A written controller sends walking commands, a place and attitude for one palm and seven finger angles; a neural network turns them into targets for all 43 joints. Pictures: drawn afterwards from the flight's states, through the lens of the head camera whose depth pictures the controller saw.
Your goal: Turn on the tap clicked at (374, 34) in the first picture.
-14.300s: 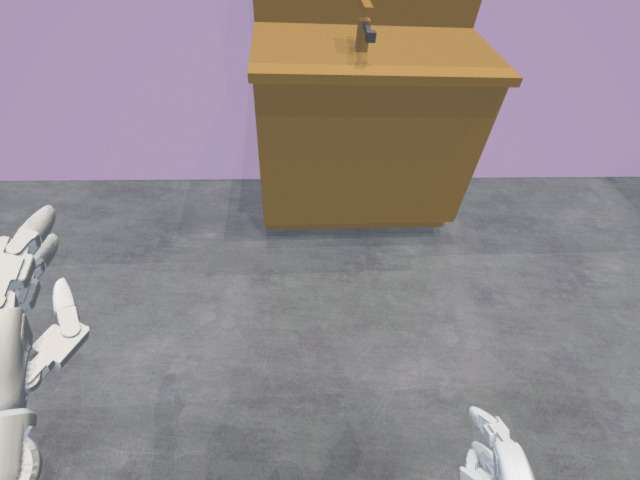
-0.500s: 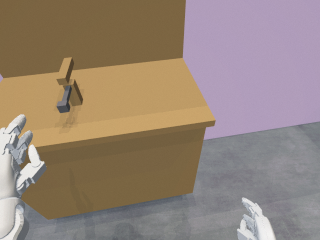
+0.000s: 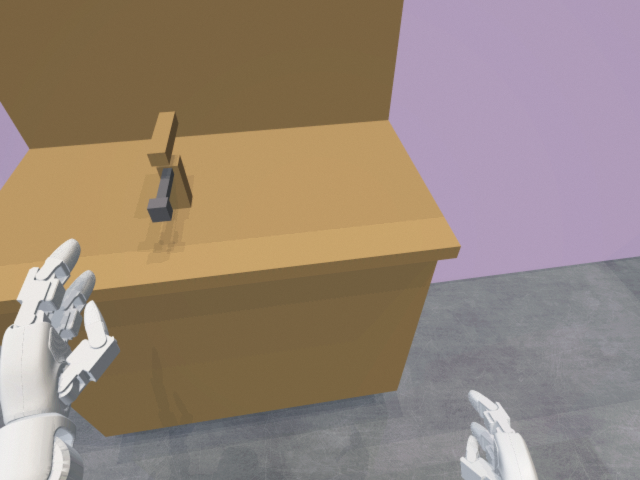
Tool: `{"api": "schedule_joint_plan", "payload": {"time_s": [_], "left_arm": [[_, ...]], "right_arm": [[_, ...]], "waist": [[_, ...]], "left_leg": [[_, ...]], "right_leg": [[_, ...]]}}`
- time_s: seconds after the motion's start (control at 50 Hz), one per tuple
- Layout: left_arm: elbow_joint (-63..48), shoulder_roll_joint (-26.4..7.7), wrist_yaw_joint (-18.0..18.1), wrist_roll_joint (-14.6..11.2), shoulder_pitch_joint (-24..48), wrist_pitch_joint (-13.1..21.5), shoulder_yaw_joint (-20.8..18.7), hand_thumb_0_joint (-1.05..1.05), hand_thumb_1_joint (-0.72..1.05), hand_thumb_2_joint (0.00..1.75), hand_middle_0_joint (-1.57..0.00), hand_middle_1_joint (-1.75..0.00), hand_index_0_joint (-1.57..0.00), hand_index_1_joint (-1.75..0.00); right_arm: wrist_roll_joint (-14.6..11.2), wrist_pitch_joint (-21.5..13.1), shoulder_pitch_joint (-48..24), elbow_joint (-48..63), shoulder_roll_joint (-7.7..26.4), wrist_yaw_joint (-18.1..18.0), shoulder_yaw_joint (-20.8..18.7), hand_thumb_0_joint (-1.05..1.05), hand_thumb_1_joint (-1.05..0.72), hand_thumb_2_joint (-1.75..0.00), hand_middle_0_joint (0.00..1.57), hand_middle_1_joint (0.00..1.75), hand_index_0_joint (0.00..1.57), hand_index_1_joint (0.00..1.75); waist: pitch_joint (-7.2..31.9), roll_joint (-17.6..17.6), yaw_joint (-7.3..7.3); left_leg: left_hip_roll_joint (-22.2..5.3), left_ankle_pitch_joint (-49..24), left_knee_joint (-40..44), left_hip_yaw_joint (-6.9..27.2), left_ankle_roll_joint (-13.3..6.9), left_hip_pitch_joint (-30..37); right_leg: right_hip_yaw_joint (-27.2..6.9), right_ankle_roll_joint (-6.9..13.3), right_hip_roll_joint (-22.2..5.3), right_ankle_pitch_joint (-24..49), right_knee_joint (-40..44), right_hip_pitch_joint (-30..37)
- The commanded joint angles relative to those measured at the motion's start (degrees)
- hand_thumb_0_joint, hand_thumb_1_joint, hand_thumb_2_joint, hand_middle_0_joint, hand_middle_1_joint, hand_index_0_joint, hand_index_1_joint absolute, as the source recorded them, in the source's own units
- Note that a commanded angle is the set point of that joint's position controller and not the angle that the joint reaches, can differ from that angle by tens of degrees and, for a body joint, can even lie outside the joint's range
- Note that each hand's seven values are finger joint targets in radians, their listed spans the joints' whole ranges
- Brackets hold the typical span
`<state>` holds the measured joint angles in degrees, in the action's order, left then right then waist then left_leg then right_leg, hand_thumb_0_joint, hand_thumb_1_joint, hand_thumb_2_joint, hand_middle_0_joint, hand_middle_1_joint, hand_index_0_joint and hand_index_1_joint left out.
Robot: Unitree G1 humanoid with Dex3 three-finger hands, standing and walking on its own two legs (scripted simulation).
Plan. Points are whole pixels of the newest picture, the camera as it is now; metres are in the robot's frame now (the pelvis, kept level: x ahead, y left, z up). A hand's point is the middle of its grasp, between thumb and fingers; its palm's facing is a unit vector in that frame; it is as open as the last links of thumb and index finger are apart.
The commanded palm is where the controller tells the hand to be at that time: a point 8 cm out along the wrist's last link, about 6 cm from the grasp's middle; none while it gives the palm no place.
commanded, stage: turn the palm inward beside the body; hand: left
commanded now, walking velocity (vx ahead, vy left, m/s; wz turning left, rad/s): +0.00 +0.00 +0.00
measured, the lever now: (160, 209) +0.45 +0.32 +0.09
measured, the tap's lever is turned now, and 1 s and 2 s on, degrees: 0 0 0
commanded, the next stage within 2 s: reach beside the lever's end, fingers flat in 0.90 s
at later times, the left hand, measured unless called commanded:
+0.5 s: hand (111, 372) +0.17 +0.23 +0.14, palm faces +0.49 -0.87 -0.09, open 7.4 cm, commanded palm +0.11 +0.26 +0.15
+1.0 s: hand (143, 371) +0.17 +0.20 +0.14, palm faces +0.48 -0.87 -0.11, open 7.4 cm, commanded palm +0.12 +0.24 +0.15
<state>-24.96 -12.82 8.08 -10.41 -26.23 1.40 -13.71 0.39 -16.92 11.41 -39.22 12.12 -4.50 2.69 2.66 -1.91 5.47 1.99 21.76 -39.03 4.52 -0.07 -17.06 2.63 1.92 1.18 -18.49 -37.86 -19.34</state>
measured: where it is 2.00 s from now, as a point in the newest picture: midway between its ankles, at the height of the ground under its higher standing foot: outside the picture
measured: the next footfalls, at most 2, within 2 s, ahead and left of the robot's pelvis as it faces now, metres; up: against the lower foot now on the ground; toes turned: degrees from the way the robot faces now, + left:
none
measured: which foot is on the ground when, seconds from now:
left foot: down 0.00-1.00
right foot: down 0.00-1.00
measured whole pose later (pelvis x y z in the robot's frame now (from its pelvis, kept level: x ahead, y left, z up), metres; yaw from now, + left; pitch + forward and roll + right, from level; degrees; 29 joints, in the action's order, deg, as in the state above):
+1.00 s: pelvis -0.01 -0.03 +0.00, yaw +1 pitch -1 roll +0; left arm -27.9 -11.0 9.1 -12.8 -29.0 -4.7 -11.9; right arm -0.4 -17.7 11.0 -39.1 13.5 -5.5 2.5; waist 3.1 -3.4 5.4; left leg 0.3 21.6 -39.8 6.4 1.9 -17.8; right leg 4.7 4.2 2.7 -18.6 -38.8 -19.9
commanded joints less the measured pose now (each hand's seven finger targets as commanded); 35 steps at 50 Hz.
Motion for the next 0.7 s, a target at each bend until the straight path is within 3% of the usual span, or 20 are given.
{"api": "schedule_joint_plan", "payload": {"time_s": [0.0,0.18,0.2,0.28,0.34,0.38,0.44,0.48,0.5,0.56,0.58,0.68], "left_arm": [[-13.59,-7.16,0.97,0.72,5.06,1.84,-3.91,0.0,0.9,0.9,-0.2,-0.3,-0.2,-0.3],[-14.97,-6.59,1.41,0.3,4.5,-0.03,-3.6,0.0,0.9,0.9,-0.2,-0.3,-0.2,-0.3],[-15.57,-5.11,1.23,0.16,3.93,0.08,-2.28,0.0,0.9,0.9,-0.2,-0.3,-0.2,-0.3],[-15.67,-6.01,1.35,0.04,3.26,-0.22,-2.92,0.0,0.9,0.9,-0.2,-0.3,-0.2,-0.3],[-15.86,-5.16,1.43,-0.49,3.82,-0.59,-2.2,0.0,0.9,0.9,-0.2,-0.3,-0.2,-0.3],[-16.02,-6.47,1.89,-0.41,4.05,-0.88,-3.44,0.0,0.9,0.9,-0.2,-0.3,-0.2,-0.3],[-15.7,-4.96,1.59,-1.19,3.99,-1.45,-2.47,0.0,0.9,0.9,-0.2,-0.3,-0.2,-0.3],[-15.7,-6.19,1.54,-1.51,4.0,-2.02,-3.7,0.0,0.9,0.9,-0.2,-0.3,-0.2,-0.3],[-15.65,-4.79,1.23,-1.69,3.64,-2.36,-2.39,0.0,0.9,0.9,-0.2,-0.3,-0.2,-0.3],[-15.12,-5.74,1.11,-1.71,3.69,-3.02,-3.0,0.0,0.9,0.9,-0.2,-0.3,-0.2,-0.3],[-15.23,-6.5,1.28,-1.38,3.4,-3.17,-3.59,0.0,0.9,0.9,-0.2,-0.3,-0.2,-0.3],[-15.22,-6.75,1.4,-1.92,3.49,-2.82,-4.23,0.0,0.9,0.9,-0.2,-0.3,-0.2,-0.3]], "right_arm": [[-0.21,-3.11,-7.58,9.39,6.69,-0.95,-2.55,0.0,-0.9,-0.9,0.2,0.3,0.2,0.3],[-0.17,-2.96,-8.35,9.46,6.44,-1.36,-2.09,0.0,-0.9,-0.9,0.2,0.3,0.2,0.3],[-0.17,-3.03,-8.47,9.53,6.05,-1.36,-2.08,0.0,-0.9,-0.9,0.2,0.3,0.2,0.3],[-0.24,-3.23,-8.78,9.59,6.28,-1.47,-2.03,0.0,-0.9,-0.9,0.2,0.3,0.2,0.3],[-0.23,-3.23,-8.98,9.58,6.03,-1.66,-1.85,0.0,-0.9,-0.9,0.2,0.3,0.2,0.3],[-0.36,-3.45,-9.06,9.57,6.19,-1.65,-1.84,0.0,-0.9,-0.9,0.2,0.3,0.2,0.3],[-0.46,-3.44,-9.45,9.58,5.94,-1.81,-1.78,0.0,-0.9,-0.9,0.2,0.3,0.2,0.3],[-0.62,-3.67,-9.41,9.54,6.17,-1.82,-1.82,0.0,-0.9,-0.9,0.2,0.3,0.2,0.3],[-0.66,-3.61,-9.44,9.51,5.78,-1.89,-1.66,0.0,-0.9,-0.9,0.2,0.3,0.2,0.3],[-0.61,-3.61,-9.73,9.66,6.06,-1.97,-1.73,0.0,-0.9,-0.9,0.2,0.3,0.2,0.3],[-0.85,-3.75,-9.69,9.65,6.18,-1.8,-1.77,0.0,-0.9,-0.9,0.2,0.3,0.2,0.3],[-0.84,-4.05,-9.41,9.65,6.14,-1.67,-1.88,0.0,-0.9,-0.9,0.2,0.3,0.2,0.3]], "waist": [[3.47,-2.04,-0.03],[3.4,-2.0,0.18],[3.5,-1.99,0.11],[2.99,-2.95,0.11],[2.1,-2.21,-0.28],[1.83,-1.98,-0.15],[1.69,-1.03,-0.23],[2.16,-1.87,-0.02],[2.11,-0.68,-0.03],[1.27,1.04,-0.05],[1.48,-1.26,0.11],[1.6,1.59,-0.01]], "left_leg": [[-1.18,-12.95,8.86,-0.76,0.55,-2.72],[-1.18,-11.66,9.8,-0.44,1.17,-2.54],[-1.19,-12.12,9.81,-0.49,1.17,-2.2],[-0.92,-9.41,9.8,-0.71,0.78,-2.9],[-0.68,-8.08,9.64,-0.84,0.35,-3.36],[-0.69,-7.15,9.64,-0.7,0.23,-3.69],[-0.41,-6.17,9.46,-1.01,-0.24,-3.83],[-0.23,-5.84,9.13,-1.25,-0.4,-3.8],[-0.17,-5.71,9.36,-1.26,-0.58,-3.93],[-0.01,-4.83,8.62,-1.41,-1.0,-4.7],[0.05,-4.73,8.52,-1.64,-0.86,-4.52],[0.21,-5.33,6.82,-1.93,-1.19,-5.33]], "right_leg": [[1.56,-0.34,-0.3,6.27,5.22,4.87],[1.74,-0.23,0.02,5.11,6.01,5.6],[1.8,-0.13,-0.03,5.36,6.0,5.82],[1.44,-0.25,-0.09,3.87,6.62,5.64],[1.27,-0.35,-0.33,3.11,7.19,5.4],[1.1,-0.41,-0.27,2.37,7.62,5.46],[0.77,-0.56,-0.5,1.65,8.17,5.68],[0.28,-0.68,-0.58,1.48,8.68,5.93],[0.37,-0.73,-0.71,1.32,8.77,6.39],[-0.56,-1.09,-0.96,0.14,9.48,6.04],[-0.86,-0.97,-0.96,-0.24,9.69,6.09],[-2.37,-1.57,-1.51,0.07,10.13,6.07]]}}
